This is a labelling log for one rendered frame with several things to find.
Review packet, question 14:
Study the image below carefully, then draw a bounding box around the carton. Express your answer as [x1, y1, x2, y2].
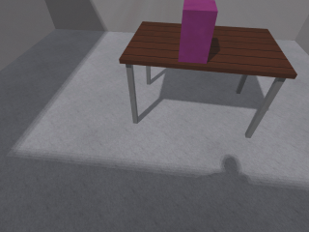
[178, 0, 218, 64]

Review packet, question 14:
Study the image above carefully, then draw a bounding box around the table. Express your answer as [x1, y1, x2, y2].
[119, 21, 297, 138]

